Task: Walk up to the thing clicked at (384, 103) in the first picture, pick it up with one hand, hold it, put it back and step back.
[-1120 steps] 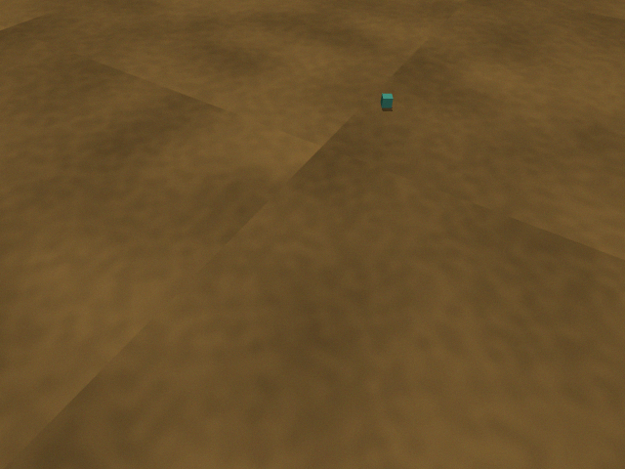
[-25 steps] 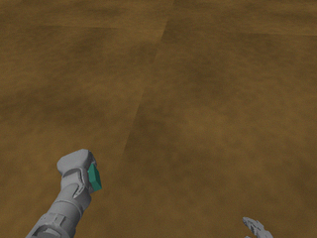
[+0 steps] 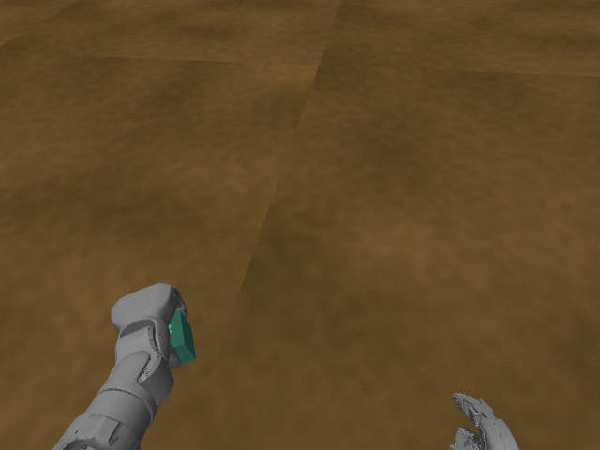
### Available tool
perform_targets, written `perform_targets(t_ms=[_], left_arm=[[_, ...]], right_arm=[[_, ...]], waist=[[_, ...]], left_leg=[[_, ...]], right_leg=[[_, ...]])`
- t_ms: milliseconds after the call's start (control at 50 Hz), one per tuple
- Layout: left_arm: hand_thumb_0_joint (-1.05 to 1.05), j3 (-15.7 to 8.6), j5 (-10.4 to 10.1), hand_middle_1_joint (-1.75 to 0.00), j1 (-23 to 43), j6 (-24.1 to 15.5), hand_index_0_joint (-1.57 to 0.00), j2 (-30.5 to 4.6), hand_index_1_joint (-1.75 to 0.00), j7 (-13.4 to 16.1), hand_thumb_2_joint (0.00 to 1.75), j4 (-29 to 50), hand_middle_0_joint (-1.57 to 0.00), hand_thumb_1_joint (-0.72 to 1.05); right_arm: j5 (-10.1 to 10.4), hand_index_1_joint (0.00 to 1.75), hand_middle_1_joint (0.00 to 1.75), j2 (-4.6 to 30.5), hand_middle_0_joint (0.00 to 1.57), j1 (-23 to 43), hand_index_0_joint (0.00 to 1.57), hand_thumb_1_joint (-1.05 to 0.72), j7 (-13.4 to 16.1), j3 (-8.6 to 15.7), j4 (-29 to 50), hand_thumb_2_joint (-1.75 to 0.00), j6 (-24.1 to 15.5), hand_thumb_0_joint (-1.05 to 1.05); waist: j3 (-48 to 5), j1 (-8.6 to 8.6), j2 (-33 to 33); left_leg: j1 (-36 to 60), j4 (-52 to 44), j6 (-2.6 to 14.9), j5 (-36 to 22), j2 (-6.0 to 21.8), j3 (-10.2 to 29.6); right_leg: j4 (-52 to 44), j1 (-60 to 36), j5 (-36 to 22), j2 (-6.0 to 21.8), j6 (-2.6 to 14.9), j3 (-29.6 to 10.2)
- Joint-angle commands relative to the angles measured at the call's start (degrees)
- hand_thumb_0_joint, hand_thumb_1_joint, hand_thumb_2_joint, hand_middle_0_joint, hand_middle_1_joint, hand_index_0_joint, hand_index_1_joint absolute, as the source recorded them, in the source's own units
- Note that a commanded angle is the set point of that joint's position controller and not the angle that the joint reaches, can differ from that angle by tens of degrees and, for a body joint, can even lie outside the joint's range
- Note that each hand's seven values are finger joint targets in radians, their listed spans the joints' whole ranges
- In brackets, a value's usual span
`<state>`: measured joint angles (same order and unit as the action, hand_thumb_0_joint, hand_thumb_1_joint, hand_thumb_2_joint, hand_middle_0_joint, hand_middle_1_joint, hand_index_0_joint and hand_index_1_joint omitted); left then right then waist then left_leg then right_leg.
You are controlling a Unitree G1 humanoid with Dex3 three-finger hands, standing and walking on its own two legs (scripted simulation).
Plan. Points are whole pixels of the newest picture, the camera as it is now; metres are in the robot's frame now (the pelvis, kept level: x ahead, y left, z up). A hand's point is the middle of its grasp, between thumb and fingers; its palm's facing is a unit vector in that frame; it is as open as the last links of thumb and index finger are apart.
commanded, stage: hold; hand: left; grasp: from above
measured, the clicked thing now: (169, 341) +0.31 +0.22 -0.08
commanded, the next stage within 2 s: crouch in 0.80 s
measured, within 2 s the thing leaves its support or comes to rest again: neither
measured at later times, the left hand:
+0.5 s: hand (154, 333) +0.30 +0.23 -0.03, palm faces -0.41 -0.18 -0.90, open 8.6 cm
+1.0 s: hand (156, 334) +0.30 +0.23 -0.03, palm faces -0.39 -0.17 -0.90, open 8.6 cm
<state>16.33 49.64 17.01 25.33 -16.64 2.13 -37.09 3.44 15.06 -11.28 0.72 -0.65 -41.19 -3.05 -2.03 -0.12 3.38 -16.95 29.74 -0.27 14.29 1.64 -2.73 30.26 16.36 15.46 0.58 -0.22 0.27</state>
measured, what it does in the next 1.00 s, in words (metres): stands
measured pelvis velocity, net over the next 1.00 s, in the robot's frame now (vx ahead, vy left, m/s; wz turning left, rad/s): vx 0.00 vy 0.00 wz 0.00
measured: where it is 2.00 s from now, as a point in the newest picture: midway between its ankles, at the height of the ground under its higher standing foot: outside the picture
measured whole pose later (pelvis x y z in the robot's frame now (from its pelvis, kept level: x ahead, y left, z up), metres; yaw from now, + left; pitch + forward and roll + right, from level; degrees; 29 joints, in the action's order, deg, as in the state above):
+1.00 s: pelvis +0.00 +0.00 +0.00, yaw +0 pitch +0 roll +0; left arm 15.4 52.2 15.9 23.5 -17.5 -0.4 -35.1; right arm 3.3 15.0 -11.7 0.3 0.1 -39.5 -0.5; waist -1.2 -0.7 3.2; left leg -14.0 26.9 -0.3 13.4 1.6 -2.7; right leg 27.4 13.3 14.5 0.5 -0.1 0.3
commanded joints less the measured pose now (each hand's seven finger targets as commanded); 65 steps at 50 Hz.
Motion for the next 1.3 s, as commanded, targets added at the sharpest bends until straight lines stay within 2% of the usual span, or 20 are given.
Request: perform_targets(t_ms=[0, 160, 280, 300, 360, 480, 520, 540, 580, 620, 720, 800, 860, 900, 960, 1040, 1120, 1140, 1220, 1280], left_arm=[[0.00, -3.8, 1.8, -0.44, 19.8, 0.4, -1.12, -10.0, -0.44, 1.8, 0.48, 11.7, -1.12, 0.72], [0.00, -4.1, 2.6, -0.46, 19.2, 0.9, -1.11, -11.1, -0.46, -0.3, 0.50, 15.0, -1.11, 0.71], [0.00, -5.5, 3.0, -0.48, 19.2, 0.2, -1.10, -12.9, -0.47, -1.5, 0.47, 14.6, -1.09, 0.72], [0.00, -4.6, 3.0, -0.46, 16.4, 0.3, -1.10, -11.3, -0.46, -1.8, 0.51, 12.4, -1.10, 0.69], [0.00, -5.3, 3.2, -0.48, 19.0, -0.8, -1.10, -12.5, -0.48, -2.3, 0.53, 16.5, -1.10, 0.69], [0.00, -6.5, 3.9, -0.48, 19.9, -1.6, -1.12, -13.7, -0.48, -0.9, 0.53, 15.6, -1.11, 0.73], [0.00, -5.9, 3.6, -0.49, 19.8, -1.4, -1.12, -12.6, -0.49, -0.8, 0.55, 14.0, -1.12, 0.73], [0.00, -4.3, 3.4, -0.49, 18.8, -1.2, -1.12, -10.5, -0.48, -1.0, 0.52, 13.5, -1.12, 0.74], [0.00, -5.4, 3.1, -0.52, 19.6, -1.3, -1.11, -12.3, -0.49, -1.1, 0.49, 14.0, -1.08, 0.74], [0.00, -4.0, 2.6, -0.53, 17.5, -0.8, -1.09, -9.9, -0.50, -1.6, 0.50, 12.8, -1.06, 0.72], [0.00, -5.5, 3.2, -0.51, 18.6, -0.5, -1.09, -12.5, -0.49, -1.7, 0.50, 13.5, -1.07, 0.72], [0.00, -5.1, 4.0, -0.52, 18.9, -1.0, -1.11, -11.6, -0.51, -1.0, 0.53, 13.2, -1.10, 0.74], [0.00, -7.4, 4.2, -0.54, 20.8, -1.7, -1.11, -14.2, -0.52, -0.4, 0.52, 14.4, -1.09, 0.74], [0.00, -5.6, 4.2, -0.48, 18.6, -1.4, -1.07, -11.4, -0.45, -0.3, 0.53, 14.3, -1.04, 0.72], [0.00, -4.8, 4.3, -0.45, 17.3, -1.7, -1.15, -10.0, -0.43, 0.8, 0.50, 10.3, -1.13, 0.76], [0.00, -3.5, 4.2, -0.44, 17.5, -3.8, -1.13, -7.5, -0.40, 2.7, 0.40, 3.9, -1.08, 0.74], [0.00, -4.1, 4.3, -0.44, 19.8, -5.8, -1.10, -6.8, -0.39, 7.6, 0.37, -5.0, -1.04, 0.71], [0.00, -4.4, 4.6, -0.43, 24.1, -6.6, -1.08, -7.2, -0.38, 9.0, 0.37, -5.2, -1.04, 0.68], [0.00, -7.1, 6.6, -0.41, 28.9, -9.6, -1.12, -8.8, -0.37, 14.6, 0.38, -13.8, -1.08, 0.72], [0.00, -9.2, 8.0, -0.45, 35.0, -12.1, -1.18, -10.0, -0.42, 19.1, 0.43, -16.4, -1.14, 0.79]], right_arm=[[0.3, 0.30, 0.30, 6.3, 0.20, 5.6, 0.20, -0.91, 0.8, 2.1, 8.2, -0.90, -2.6, 0.00], [0.4, 0.30, 0.30, 6.4, 0.20, 6.0, 0.20, -0.90, 0.8, 2.2, 9.0, -0.90, -2.1, 0.00], [0.3, 0.30, 0.30, 6.3, 0.20, 6.0, 0.20, -0.90, 1.0, 2.1, 9.5, -0.90, -1.8, 0.00], [0.3, 0.30, 0.30, 6.0, 0.20, 6.0, 0.20, -0.90, 1.0, 2.0, 9.7, -0.90, -1.7, 0.00], [0.3, 0.30, 0.30, 6.1, 0.20, 5.6, 0.20, -0.90, 1.0, 2.4, 9.8, -0.90, -1.7, 0.00], [0.1, 0.30, 0.30, 6.3, 0.20, 4.5, 0.20, -0.90, 1.0, 2.6, 9.0, -0.90, -1.3, 0.00], [0.2, 0.30, 0.30, 6.1, 0.20, 4.8, 0.20, -0.90, 1.0, 2.7, 8.9, -0.90, -1.1, 0.00], [0.2, 0.30, 0.30, 6.2, 0.20, 5.0, 0.20, -0.90, 0.9, 2.8, 9.0, -0.90, -1.1, 0.00], [0.3, 0.30, 0.30, 6.6, 0.20, 5.0, 0.20, -0.90, 0.8, 3.0, 9.0, -0.90, -1.1, 0.00], [0.4, 0.30, 0.30, 6.6, 0.20, 5.2, 0.20, -0.90, 0.6, 3.1, 9.5, -0.90, -1.0, 0.00], [0.4, 0.30, 0.30, 6.6, 0.20, 5.2, 0.20, -0.90, 0.4, 3.1, 9.7, -0.90, -0.4, 0.00], [0.2, 0.30, 0.30, 6.4, 0.20, 4.9, 0.20, -0.90, 0.3, 3.0, 9.8, -0.90, -0.2, 0.00], [0.1, 0.30, 0.30, 6.5, 0.20, 4.6, 0.20, -0.90, 0.4, 3.1, 9.5, -0.90, -0.1, 0.00], [0.1, 0.30, 0.30, 6.1, 0.20, 5.3, 0.20, -0.86, 0.2, 3.0, 9.8, -0.89, 0.0, 0.00], [0.0, 0.30, 0.30, 6.5, 0.20, 5.0, 0.20, -0.88, 0.1, 3.0, 9.6, -0.90, -0.2, 0.00], [0.0, 0.30, 0.30, 6.7, 0.20, 3.0, 0.20, -0.88, -0.2, 3.3, 8.7, -0.90, -0.6, 0.00], [-0.3, 0.30, 0.30, 6.9, 0.20, 0.7, 0.20, -0.88, -0.8, 3.7, 6.9, -0.90, -1.2, 0.00], [-0.5, 0.30, 0.30, 7.1, 0.20, -0.1, 0.20, -0.88, -1.0, 3.9, 6.3, -0.90, -1.4, 0.00], [-1.5, 0.30, 0.30, 7.2, 0.20, -1.9, 0.20, -0.88, -1.4, 4.5, 4.0, -0.90, -1.7, 0.00], [-2.5, 0.30, 0.30, 7.6, 0.20, -3.5, 0.20, -0.89, -1.7, 5.2, 3.3, -0.90, -1.9, 0.00]], waist=[[-12.7, 0.36, -3.9], [-14.0, -0.17, -2.7], [-12.0, -0.68, -2.2], [-11.2, -0.28, -3.6], [-14.2, -0.41, -1.8], [-15.7, -0.39, -2.4], [-13.8, -0.17, -2.7], [-13.4, 0.13, -3.5], [-13.8, -0.68, -1.9], [-12.8, -0.58, -3.4], [-13.7, -0.92, -3.1], [-13.3, -0.43, -2.6], [-14.0, -0.98, -1.4], [-13.8, -0.81, -2.2], [-10.2, 0.16, -4.5], [-7.0, 1.81, -6.6], [-6.4, 2.74, -6.9], [-7.9, 3.48, -6.4], [-12.6, 4.64, -5.3], [-21.2, 5.02, -1.2]], left_leg=[[6.3, -3.6, 1.35, -9.8, -2.4, 0.7], [8.4, -4.2, 1.31, -13.3, -2.2, 0.7], [7.8, -5.3, 1.24, -11.1, -2.2, 0.8], [7.5, -5.0, 1.38, -11.5, -2.3, 0.9], [9.0, -4.5, 1.35, -13.5, -2.5, 0.6], [10.1, -3.7, 1.33, -17.6, -2.3, 0.4], [9.9, -4.1, 1.38, -16.3, -2.3, 0.4], [9.8, -4.1, 1.44, -16.2, -2.3, 0.4], [9.8, -4.9, 1.02, -15.8, -2.0, 0.5], [9.2, -4.9, 1.13, -15.3, -2.0, 0.6], [9.5, -4.7, 1.33, -16.7, -2.3, 0.3], [9.3, -4.7, 1.31, -15.5, -2.3, 0.3], [9.5, -4.9, 1.24, -14.8, -2.3, 0.2], [9.8, -4.9, 1.33, -14.8, -2.3, 0.3], [7.8, -5.2, 1.33, -12.3, -2.2, 0.5], [5.6, -4.8, 1.43, -8.3, -2.0, 0.4], [1.0, -0.9, 1.12, -6.6, -2.2, 0.1], [-0.5, 1.1, 1.19, -6.3, -2.2, -0.1], [-12.5, 11.7, 0.65, -4.7, -2.4, -0.4], [-21.0, 22.2, -0.24, -1.4, -2.0, -0.5]], right_leg=[[-5.2, -3.3, -10.5, -1.8, -0.09, -0.2], [-5.0, -4.9, -13.6, -2.0, 0.19, 0.1], [-5.8, -4.5, -10.9, -2.0, 0.43, 0.1], [-5.8, -4.3, -11.3, -1.9, 0.29, 0.1], [-5.5, -5.4, -13.5, -1.7, 0.31, -0.3], [-4.9, -6.6, -17.9, -1.9, 0.09, -0.1], [-5.6, -5.6, -16.8, -1.8, 0.01, -0.1], [-5.6, -5.5, -17.1, -1.8, -0.04, -0.1], [-5.6, -5.7, -15.5, -2.1, 0.46, 0.3], [-5.8, -5.5, -15.0, -2.1, 0.44, 0.5], [-5.9, -6.4, -16.9, -1.8, 0.22, 0.3], [-5.9, -5.8, -15.7, -1.8, 0.37, 0.2], [-6.2, -6.3, -14.7, -1.7, 0.43, 0.0], [-6.2, -6.5, -15.0, -1.6, 0.33, 0.0], [-6.7, -4.8, -12.3, -1.7, 0.37, 0.2], [-6.6, -1.0, -8.7, -1.7, 0.36, 0.2], [-3.3, 2.6, -7.6, -1.4, 0.32, 0.2], [-1.8, 4.6, -8.0, -1.3, 0.23, 0.0], [8.4, 12.8, -6.9, -1.2, 0.49, -0.7], [19.5, 22.6, -4.1, -1.5, 1.07, -0.9]])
